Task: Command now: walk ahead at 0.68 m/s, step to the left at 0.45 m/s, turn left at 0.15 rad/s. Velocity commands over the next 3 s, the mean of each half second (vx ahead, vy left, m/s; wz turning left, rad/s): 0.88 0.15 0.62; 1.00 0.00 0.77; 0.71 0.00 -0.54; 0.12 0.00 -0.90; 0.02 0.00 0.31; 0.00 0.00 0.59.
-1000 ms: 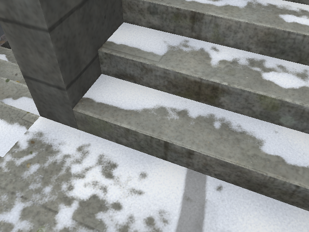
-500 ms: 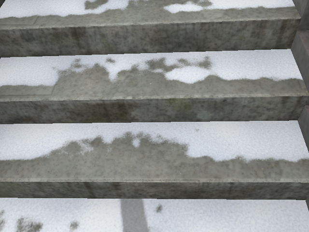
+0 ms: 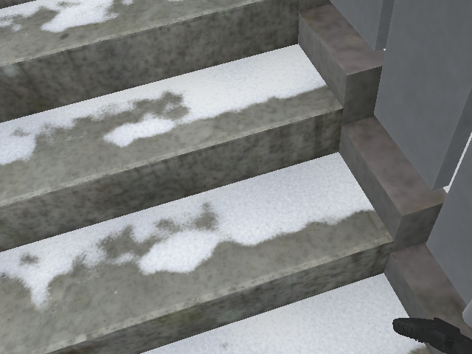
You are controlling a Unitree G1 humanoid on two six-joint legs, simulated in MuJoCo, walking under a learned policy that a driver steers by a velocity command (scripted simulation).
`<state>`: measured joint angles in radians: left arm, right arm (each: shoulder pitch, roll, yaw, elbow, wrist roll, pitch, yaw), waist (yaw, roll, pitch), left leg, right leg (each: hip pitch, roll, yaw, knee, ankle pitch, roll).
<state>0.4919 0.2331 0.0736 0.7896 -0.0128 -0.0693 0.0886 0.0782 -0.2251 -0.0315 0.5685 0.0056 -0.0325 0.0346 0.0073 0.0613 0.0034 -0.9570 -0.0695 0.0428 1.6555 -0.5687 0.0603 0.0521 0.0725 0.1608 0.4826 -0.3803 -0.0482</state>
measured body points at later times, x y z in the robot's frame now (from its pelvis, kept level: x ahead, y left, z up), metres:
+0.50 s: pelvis +0.39 +0.09 +0.17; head +0.41 +0.11 +0.62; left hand +0.45 +0.37 +0.08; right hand +0.66 -0.06 +0.09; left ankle +0.27 +0.12 -0.33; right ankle +0.34 -0.09 -0.56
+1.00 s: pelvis +0.73 +0.26 +0.34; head +0.72 +0.28 +0.79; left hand +0.89 +0.55 +0.40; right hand +0.83 +0.08 +0.20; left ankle +0.61 +0.25 -0.41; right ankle +0.94 +0.28 -0.14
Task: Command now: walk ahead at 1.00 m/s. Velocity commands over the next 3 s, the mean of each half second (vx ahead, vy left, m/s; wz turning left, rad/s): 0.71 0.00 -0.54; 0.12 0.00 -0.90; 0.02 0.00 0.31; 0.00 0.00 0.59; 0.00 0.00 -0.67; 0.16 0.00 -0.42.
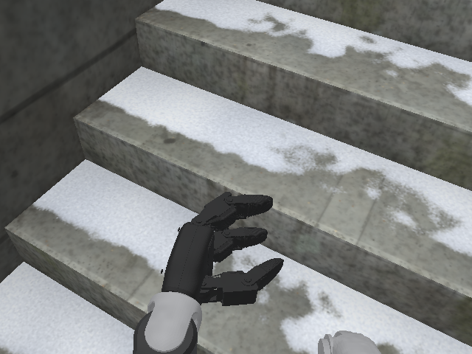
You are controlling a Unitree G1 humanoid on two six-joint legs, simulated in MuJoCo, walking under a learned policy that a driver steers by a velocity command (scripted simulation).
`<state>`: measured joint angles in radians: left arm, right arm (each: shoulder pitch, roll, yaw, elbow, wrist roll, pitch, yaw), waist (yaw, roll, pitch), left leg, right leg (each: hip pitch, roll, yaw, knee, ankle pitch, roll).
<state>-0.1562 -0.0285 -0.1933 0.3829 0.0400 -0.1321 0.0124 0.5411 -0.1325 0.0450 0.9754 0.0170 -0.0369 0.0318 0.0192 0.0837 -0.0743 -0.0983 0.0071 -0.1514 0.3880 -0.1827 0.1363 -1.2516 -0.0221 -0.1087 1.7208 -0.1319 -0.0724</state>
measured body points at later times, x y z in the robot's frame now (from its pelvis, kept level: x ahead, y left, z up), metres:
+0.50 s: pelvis +0.32 -0.07 +0.21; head +0.34 -0.10 +0.66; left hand +0.43 +0.16 +0.08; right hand +0.51 -0.33 +0.18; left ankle +0.47 +0.01 -0.44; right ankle +0.16 -0.14 -0.38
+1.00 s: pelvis +0.44 -0.18 +0.28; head +0.43 -0.21 +0.73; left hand +0.69 -0.05 +0.18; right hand +0.46 -0.50 +0.21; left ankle +0.51 -0.05 -0.22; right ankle +0.41 -0.26 -0.44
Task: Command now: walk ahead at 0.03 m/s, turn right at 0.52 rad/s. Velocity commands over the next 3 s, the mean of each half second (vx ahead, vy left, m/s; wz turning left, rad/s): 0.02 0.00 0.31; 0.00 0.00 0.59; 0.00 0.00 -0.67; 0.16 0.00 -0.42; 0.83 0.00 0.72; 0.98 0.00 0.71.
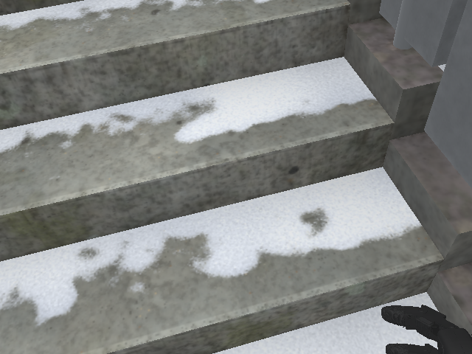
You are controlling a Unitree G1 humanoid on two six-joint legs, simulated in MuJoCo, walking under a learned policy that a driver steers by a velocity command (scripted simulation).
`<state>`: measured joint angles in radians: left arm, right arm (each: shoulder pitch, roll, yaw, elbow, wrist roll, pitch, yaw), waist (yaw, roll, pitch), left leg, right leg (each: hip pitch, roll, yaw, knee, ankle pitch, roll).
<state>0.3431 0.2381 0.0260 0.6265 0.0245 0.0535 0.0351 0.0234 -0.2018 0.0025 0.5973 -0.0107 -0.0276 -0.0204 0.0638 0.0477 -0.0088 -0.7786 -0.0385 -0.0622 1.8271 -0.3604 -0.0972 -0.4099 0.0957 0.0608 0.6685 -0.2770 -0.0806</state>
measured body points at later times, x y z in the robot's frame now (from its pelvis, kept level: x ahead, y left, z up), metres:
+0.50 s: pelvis +0.06 +0.14 +0.02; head +0.07 +0.16 +0.47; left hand +0.11 +0.44 -0.09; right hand +0.32 -0.02 -0.02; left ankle +0.09 +0.28 -0.57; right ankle +0.04 -0.07 -0.70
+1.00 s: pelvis +0.12 +0.16 +0.12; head +0.10 +0.16 +0.57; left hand +0.07 +0.43 +0.01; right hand +0.40 +0.10 +0.07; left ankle +0.08 +0.28 -0.56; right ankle +0.20 +0.04 -0.52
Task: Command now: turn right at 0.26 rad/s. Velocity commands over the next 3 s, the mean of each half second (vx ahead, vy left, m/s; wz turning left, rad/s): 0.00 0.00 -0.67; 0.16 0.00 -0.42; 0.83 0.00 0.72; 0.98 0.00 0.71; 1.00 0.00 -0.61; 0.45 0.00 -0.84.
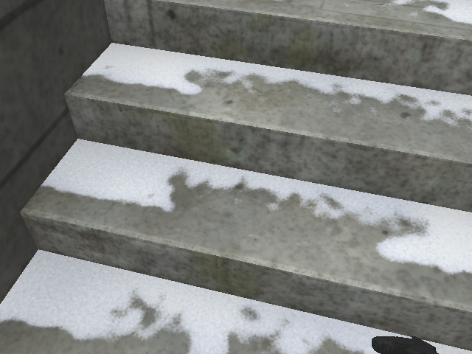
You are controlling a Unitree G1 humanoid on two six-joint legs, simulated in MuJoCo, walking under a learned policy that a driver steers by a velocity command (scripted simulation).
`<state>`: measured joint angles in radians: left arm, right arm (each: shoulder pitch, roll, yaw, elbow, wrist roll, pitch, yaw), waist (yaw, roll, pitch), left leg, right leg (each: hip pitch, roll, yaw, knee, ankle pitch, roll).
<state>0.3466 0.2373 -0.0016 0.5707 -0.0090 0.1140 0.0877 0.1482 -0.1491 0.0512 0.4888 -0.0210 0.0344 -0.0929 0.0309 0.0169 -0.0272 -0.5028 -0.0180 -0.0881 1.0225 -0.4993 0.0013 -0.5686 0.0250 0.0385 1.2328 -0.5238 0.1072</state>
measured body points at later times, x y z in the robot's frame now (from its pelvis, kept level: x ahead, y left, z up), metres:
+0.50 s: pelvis +0.05 -0.02 +0.05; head +0.06 -0.03 +0.50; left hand +0.31 +0.15 -0.02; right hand +0.16 -0.31 -0.02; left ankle +0.13 +0.05 -0.68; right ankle +0.03 -0.14 -0.68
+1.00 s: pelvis +0.10 -0.08 +0.05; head +0.10 -0.09 +0.50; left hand +0.38 -0.04 -0.02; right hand -0.04 -0.32 -0.07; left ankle +0.13 +0.05 -0.68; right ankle +0.03 -0.16 -0.68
